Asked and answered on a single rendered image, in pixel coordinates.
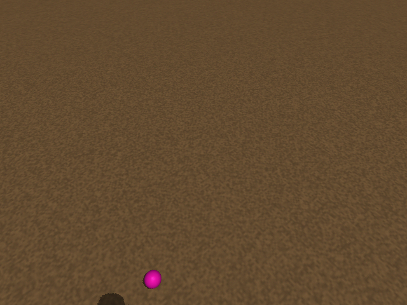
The ball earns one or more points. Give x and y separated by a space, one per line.
152 279

